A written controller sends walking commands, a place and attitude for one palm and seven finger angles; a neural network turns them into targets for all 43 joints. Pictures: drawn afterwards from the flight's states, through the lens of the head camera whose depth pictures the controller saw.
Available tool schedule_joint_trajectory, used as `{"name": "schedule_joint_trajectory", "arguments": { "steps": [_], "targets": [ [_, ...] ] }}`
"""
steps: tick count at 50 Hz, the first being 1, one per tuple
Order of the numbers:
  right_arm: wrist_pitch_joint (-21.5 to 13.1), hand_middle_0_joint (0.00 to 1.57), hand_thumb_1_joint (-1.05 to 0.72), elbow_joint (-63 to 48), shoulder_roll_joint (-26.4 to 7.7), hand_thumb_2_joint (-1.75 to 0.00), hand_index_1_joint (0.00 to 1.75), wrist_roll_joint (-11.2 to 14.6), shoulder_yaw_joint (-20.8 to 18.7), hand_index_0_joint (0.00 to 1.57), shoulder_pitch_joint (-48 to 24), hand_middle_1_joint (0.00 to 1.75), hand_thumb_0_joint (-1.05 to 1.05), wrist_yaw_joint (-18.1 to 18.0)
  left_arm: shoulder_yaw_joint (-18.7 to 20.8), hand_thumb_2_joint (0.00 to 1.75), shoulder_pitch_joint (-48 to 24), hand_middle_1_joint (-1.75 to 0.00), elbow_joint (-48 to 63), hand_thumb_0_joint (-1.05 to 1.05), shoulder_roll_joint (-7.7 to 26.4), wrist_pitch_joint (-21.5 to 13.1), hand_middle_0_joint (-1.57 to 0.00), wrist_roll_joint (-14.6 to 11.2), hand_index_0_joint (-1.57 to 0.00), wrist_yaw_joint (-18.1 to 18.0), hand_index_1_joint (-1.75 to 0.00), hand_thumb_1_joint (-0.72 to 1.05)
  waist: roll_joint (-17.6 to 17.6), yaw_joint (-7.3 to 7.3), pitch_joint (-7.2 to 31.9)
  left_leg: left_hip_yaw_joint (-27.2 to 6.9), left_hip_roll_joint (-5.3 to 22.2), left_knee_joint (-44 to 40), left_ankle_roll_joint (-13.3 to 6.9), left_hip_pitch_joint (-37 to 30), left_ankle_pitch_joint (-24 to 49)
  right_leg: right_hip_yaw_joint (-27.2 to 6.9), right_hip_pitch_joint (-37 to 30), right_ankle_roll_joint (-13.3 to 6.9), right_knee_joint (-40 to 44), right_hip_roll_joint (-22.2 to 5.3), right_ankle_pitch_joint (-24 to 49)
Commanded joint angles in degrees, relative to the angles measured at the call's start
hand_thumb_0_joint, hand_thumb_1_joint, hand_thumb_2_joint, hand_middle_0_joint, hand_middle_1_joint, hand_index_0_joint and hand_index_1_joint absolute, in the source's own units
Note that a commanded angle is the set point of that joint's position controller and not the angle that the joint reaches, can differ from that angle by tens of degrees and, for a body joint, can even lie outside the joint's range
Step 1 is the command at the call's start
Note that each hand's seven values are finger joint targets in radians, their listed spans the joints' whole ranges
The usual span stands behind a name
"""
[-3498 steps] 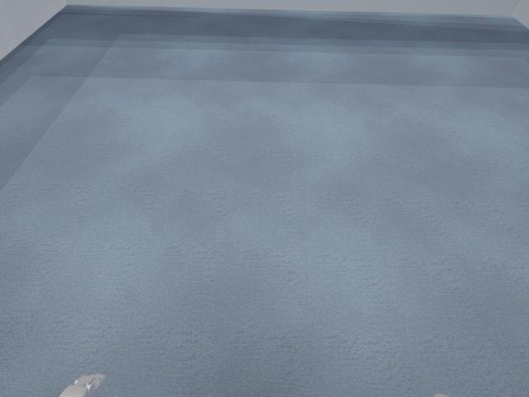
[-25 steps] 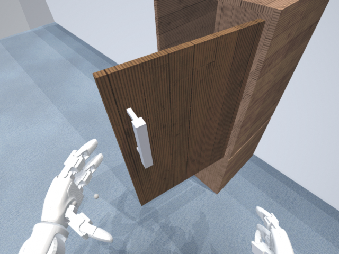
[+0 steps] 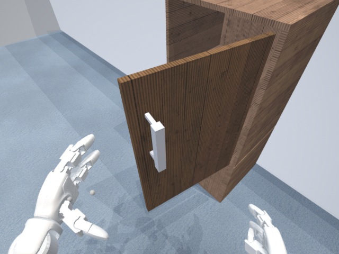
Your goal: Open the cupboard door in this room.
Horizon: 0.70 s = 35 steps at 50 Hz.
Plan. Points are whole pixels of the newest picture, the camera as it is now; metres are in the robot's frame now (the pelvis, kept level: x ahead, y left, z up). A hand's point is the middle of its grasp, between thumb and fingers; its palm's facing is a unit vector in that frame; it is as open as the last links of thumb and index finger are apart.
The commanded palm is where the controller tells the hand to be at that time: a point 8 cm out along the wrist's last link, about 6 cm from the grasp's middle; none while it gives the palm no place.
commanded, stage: draw the hand back to the body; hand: left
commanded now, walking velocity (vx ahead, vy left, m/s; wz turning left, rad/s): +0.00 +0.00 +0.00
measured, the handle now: (155, 143) +0.35 +0.07 +0.10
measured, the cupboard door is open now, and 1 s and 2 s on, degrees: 78 78 78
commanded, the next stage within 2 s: step back with the hand held close in 1.16 s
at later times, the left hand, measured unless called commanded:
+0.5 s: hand (52, 178) +0.21 +0.24 +0.15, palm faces +0.37 -0.85 -0.37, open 12.5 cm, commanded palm +0.16 +0.28 +0.17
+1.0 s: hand (40, 170) +0.21 +0.25 +0.18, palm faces +0.47 -0.79 -0.40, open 7.7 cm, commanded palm +0.16 +0.28 +0.19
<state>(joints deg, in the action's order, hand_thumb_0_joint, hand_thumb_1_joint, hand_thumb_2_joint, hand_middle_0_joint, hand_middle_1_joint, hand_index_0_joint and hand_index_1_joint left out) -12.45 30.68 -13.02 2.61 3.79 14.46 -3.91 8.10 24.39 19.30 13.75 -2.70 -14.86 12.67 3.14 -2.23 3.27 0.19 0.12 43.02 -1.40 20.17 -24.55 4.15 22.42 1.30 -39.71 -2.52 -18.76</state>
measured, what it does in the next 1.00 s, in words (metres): stands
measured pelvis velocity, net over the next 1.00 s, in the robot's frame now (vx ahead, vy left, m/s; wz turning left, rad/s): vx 0.01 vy -0.02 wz -0.02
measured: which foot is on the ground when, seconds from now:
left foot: down 0.00-1.00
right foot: down 0.00-1.00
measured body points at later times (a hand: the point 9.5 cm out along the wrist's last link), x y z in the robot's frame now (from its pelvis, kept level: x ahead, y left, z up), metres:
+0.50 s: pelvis +0.01 +0.00 +0.02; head +0.00 -0.01 +0.47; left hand +0.18 +0.28 +0.17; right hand +0.19 -0.21 -0.06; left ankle -0.02 +0.10 -0.72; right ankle +0.02 -0.14 -0.72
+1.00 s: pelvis +0.01 -0.02 +0.03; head +0.00 -0.04 +0.48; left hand +0.18 +0.29 +0.20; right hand +0.20 -0.24 -0.06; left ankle -0.02 +0.10 -0.72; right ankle +0.02 -0.14 -0.72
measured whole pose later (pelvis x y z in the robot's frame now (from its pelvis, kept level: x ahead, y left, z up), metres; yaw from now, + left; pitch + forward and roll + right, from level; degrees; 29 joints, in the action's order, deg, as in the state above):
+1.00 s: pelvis +0.01 -0.02 +0.03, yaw -1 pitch -4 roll -1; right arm -7.3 37.5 -13.2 0.2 0.1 10.6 -4.2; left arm 19.0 25.4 20.0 17.9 -5.7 -2.8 -7.5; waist 4.4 -4.2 -2.1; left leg 1.3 0.9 23.7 -0.2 3.3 -16.5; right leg 3.4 7.1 0.3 -23.0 -1.0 -11.9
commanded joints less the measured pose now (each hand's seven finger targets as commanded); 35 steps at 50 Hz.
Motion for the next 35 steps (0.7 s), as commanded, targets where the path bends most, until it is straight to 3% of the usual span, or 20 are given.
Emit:
{"name": "schedule_joint_trajectory", "arguments": {
  "steps": [1,4,5,6,7,8,11,17,20,22,24,27,30,32,34,35],
  "targets": [
    [-3.9,0.2,-0.9,-9.2,-6.6,-0.9,0.3,0.1,-2.9,0.2,-6.6,0.3,0.0,-1.1,5.8,0.33,-6.9,-0.3,14.0,0.0,7.2,-2.6,-0.15,-1.3,-0.15,0.6,-0.3,-0.43,-1.1,0.23,5.0,-2.6,-0.2,-9.8,1.7,0.1,13.8,1.2,-6.2,-2.0,5.5,3.0,9.9],
    [-4.5,0.2,-0.9,-9.2,-6.4,-0.9,0.3,0.1,-2.7,0.2,-7.1,0.3,0.0,-0.9,6.0,0.37,-5.7,-0.3,15.7,0.0,7.1,-2.2,-0.16,-1.5,-0.16,1.2,-0.3,-0.32,1.3,-0.29,6.0,-2.8,-0.3,-10.4,2.1,-1.7,17.3,1.4,-8.0,-2.2,5.7,2.9,12.9],
    [-4.0,0.2,-0.9,-9.1,-5.8,-0.9,0.3,-1.5,-3.4,0.2,-7.0,0.3,0.0,-1.8,8.6,0.39,-8.3,-0.3,21.2,0.0,15.3,-3.6,-0.16,7.7,-0.16,-8.4,-0.3,-0.29,1.6,-2.09,4.8,-2.1,0.2,-13.1,1.6,0.2,16.7,-1.1,-11.5,-2.7,7.9,2.2,11.6],
    [-3.6,0.2,-0.9,-8.6,-4.9,-0.9,0.3,-2.0,-3.1,0.2,-6.3,0.3,0.0,-2.0,6.5,0.4,-1.5,-0.3,16.5,0.0,9.6,-2.7,-0.16,8.5,-0.16,-12.4,-0.3,-0.26,-0.4,-1.03,1.2,-1.9,0.3,-14.1,1.9,0.6,14.5,-0.5,-10.5,-2.7,8.9,2.1,9.4],
    [-3.0,0.2,-0.9,-7.9,-5.5,-0.9,0.3,-2.0,-3.2,0.2,-6.7,0.3,0.0,-1.8,5.4,0.42,-0.6,-0.3,16.1,0.0,9.0,-2.4,-0.16,9.7,-0.16,-14.7,-0.3,-0.22,-2.3,-1.2,0.2,-2.2,0.6,-15.0,1.8,0.5,14.3,-0.6,-11.5,-2.8,9.9,2.2,9.1],
    [-2.4,0.2,-0.9,-7.6,-5.1,-0.9,0.3,-2.1,-3.1,0.2,-6.9,0.3,0.0,-1.6,4.3,0.43,1.0,-0.3,15.6,0.0,7.3,-2.4,-0.16,10.3,-0.16,-16.1,-0.3,-0.18,-1.8,-0.79,-0.2,-1.7,0.8,-15.4,1.7,-0.6,16.1,-0.5,-12.1,-2.6,10.2,1.8,10.3],
    [-1.4,0.2,-0.9,-6.9,-5.5,-0.9,0.3,-2.4,-3.3,0.2,-7.3,0.3,0.0,-1.3,4.7,0.48,-1.6,-0.3,18.3,0.0,8.6,-3.5,-0.16,12.0,-0.16,-18.5,-0.3,-0.08,1.5,-0.51,1.0,-1.4,1.0,-17.1,1.9,-3.9,18.3,-0.7,-13.9,-2.6,11.6,1.6,11.3],
    [-0.5,0.2,-0.9,-5.1,-5.7,-0.9,0.3,-2.8,-3.9,0.2,-8.7,0.3,0.0,-1.5,8.3,0.57,-1.8,-0.3,17.1,0.0,11.5,-4.6,-0.17,13.2,-0.17,-20.9,-0.3,0.13,0.5,-1.07,1.2,-1.0,1.3,-20.0,1.8,-7.2,20.4,-0.8,-17.4,-2.6,14.2,1.7,12.5],
    [-0.1,0.2,-0.9,-4.6,-5.4,-0.9,0.3,-2.8,-3.9,0.2,-9.1,0.3,0.0,-1.4,8.5,0.62,-2.1,-0.3,16.8,0.0,10.7,-4.9,-0.18,13.2,-0.18,-21.1,-0.3,0.23,0.8,-1.03,0.6,-0.8,1.2,-20.9,1.9,-8.5,22.3,-0.7,-18.0,-2.4,15.0,1.7,13.6],
    [0.2,0.2,-0.9,-3.9,-5.7,-0.9,0.3,-2.8,-4.1,0.2,-9.5,0.3,0.0,-1.4,10.6,0.64,-2.5,-0.3,15.6,0.0,12.4,-5.1,-0.18,13.3,-0.18,-21.3,-0.3,0.31,-0.1,-1.37,0.2,-0.9,1.3,-21.6,2.0,-8.4,22.0,-0.7,-19.0,-2.5,15.6,1.9,13.4],
    [0.4,0.2,-0.9,-3.8,-5.3,-0.9,0.3,-2.9,-4.1,0.2,-9.6,0.3,0.0,-1.3,10.8,0.68,-1.9,-0.3,15.6,0.0,11.6,-5.4,-0.18,13.1,-0.18,-21.3,-0.3,0.37,0.3,-1.45,0.4,-0.8,1.2,-21.9,2.0,-9.2,23.6,-0.7,-19.5,-2.4,15.7,1.8,14.4],
    [0.7,0.2,-0.9,-3.3,-5.6,-0.9,0.3,-2.8,-4.5,0.2,-10.0,0.3,0.0,-1.0,13.4,0.72,-1.6,-0.3,15.3,0.0,13.5,-5.6,-0.19,13.1,-0.19,-21.3,-0.3,0.48,0.5,-1.89,1.0,-0.3,1.2,-21.9,2.0,-10.0,25.4,-1.0,-20.6,-2.4,16.4,1.9,16.2],
    [1.4,0.2,-0.9,-3.2,-5.2,-0.9,0.3,-2.7,-4.8,0.2,-10.1,0.3,0.0,-0.9,14.4,0.76,-1.2,-0.3,14.1,0.0,13.2,-5.8,-0.19,12.7,-0.19,-21.2,-0.3,0.58,-0.8,-1.77,0.2,0.2,1.2,-22.3,1.8,-10.3,24.9,-1.0,-20.6,-2.2,16.9,2.0,16.6],
    [1.5,0.2,-0.9,-2.9,-5.4,-0.9,0.3,-2.8,-4.8,0.2,-10.4,0.3,0.0,-0.9,16.4,0.8,-1.6,-0.3,13.9,0.0,14.8,-5.9,-0.19,12.6,-0.19,-21.3,-0.3,0.65,0.4,-2.06,0.2,0.4,1.1,-22.2,1.7,-10.4,25.5,-1.2,-21.1,-2.3,17.3,1.9,17.7],
    [1.9,0.2,-0.9,-3.0,-5.2,-0.9,0.3,-2.6,-5.0,0.2,-10.4,0.3,0.0,-0.9,16.4,0.82,-2.5,-0.3,13.7,0.0,14.3,-5.9,-0.19,12.3,-0.19,-21.2,-0.3,0.73,-1.0,-1.76,0.2,0.6,1.1,-22.5,1.6,-10.8,24.7,-1.2,-20.9,-2.0,17.6,2.0,17.1],
    [1.9,0.2,-0.9,-2.9,-5.2,-0.9,0.3,-2.5,-5.1,0.2,-10.5,0.3,0.0,-0.9,16.7,0.84,-3.3,-0.3,14.2,0.0,14.7,-6.1,-0.19,12.4,-0.19,-21.2,-0.3,0.76,0.5,-1.75,0.2,0.7,1.0,-22.6,1.5,-11.3,24.5,-1.4,-20.7,-2.1,17.9,2.0,16.9]
  ]
}}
